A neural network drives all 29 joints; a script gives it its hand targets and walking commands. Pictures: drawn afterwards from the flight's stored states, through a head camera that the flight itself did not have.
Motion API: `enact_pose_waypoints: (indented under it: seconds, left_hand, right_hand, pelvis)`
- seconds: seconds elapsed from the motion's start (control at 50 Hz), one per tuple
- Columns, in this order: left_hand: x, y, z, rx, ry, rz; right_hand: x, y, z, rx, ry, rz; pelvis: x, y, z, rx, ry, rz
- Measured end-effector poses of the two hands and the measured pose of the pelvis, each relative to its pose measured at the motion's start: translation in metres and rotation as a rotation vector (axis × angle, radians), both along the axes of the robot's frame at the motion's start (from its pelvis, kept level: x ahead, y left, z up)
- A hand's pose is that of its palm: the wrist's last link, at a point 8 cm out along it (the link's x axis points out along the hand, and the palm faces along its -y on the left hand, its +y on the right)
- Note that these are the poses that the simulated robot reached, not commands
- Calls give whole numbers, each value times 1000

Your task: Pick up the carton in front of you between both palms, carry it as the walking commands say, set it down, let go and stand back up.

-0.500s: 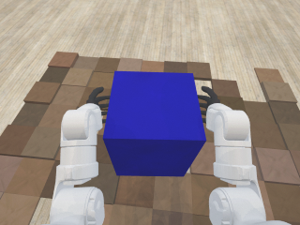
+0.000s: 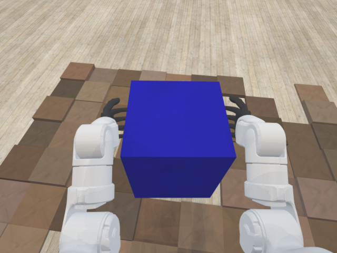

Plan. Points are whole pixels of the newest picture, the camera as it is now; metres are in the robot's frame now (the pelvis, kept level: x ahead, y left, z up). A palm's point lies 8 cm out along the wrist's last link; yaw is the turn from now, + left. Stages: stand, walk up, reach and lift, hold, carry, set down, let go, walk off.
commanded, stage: carry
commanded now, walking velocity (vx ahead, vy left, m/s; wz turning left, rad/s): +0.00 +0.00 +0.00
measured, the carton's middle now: (173, 144) +0.36 +0.01 +0.02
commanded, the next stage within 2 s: none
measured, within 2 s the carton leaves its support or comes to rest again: neither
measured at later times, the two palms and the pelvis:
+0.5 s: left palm (79, 125) +0.34 +0.22 +0.12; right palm (218, 122) +0.35 -0.08 +0.13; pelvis +0.00 +0.04 +0.01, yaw +1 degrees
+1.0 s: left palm (98, 103) +0.40 +0.18 +0.13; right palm (227, 102) +0.41 -0.11 +0.13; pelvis +0.07 +0.04 +0.01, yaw +0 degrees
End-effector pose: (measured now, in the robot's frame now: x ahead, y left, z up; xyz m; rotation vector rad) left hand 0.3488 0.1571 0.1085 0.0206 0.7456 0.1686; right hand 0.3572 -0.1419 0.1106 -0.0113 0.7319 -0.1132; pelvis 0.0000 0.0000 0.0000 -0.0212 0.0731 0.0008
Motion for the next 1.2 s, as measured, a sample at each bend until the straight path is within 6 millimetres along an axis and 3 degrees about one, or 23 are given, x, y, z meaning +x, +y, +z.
enact_pose_waypoints:
  seconds: [0.1, 0.26, 0.38, 0.46, 0.64, 0.82, 0.92, 1.06, 1.12, 1.2]
  left_hand:
    - [8, 15, 0, -21, -12, -3]
    - [-3, 33, -12, -22, 20, 25]
    - [-7, 49, 3, -14, -15, 45]
    - [-8, 57, 9, -26, 2, 32]
    - [13, 51, 42, 9, -15, -44]
    - [21, 35, 36, 15, 19, -95]
    - [37, 26, 27, 27, 49, -86]
    - [69, 33, 23, 17, 42, -22]
    - [95, 42, 28, 8, 26, -10]
    - [147, 53, 41, -15, -50, -13]
  right_hand:
    - [8, 15, 8, -26, -12, 2]
    - [-1, 33, -11, -14, 21, 15]
    - [6, 50, 8, -22, -14, 50]
    - [-1, 57, 14, -29, 4, 31]
    - [-7, 51, 34, -45, -9, -18]
    - [-3, 37, 28, -42, 27, -34]
    - [18, 28, 18, -39, 56, -16]
    - [76, 35, 25, -42, 56, 36]
    - [105, 43, 31, -40, 41, 42]
    - [149, 54, 45, -44, -32, 23]
  pelvis:
    - [-2, 10, -3, -3, 40, 13]
    - [5, 20, -6, -7, -12, 37]
    - [-3, 28, 1, 4, -19, 28]
    - [-1, 38, 7, 48, -32, 16]
    - [12, 57, 12, 54, -51, -4]
    - [30, 60, 5, 48, -58, -22]
    - [48, 49, 5, 17, -66, -2]
    - [85, 39, 10, 39, -46, -2]
    - [107, 43, 11, 49, -38, -7]
    - [144, 52, 1, 71, -38, -17]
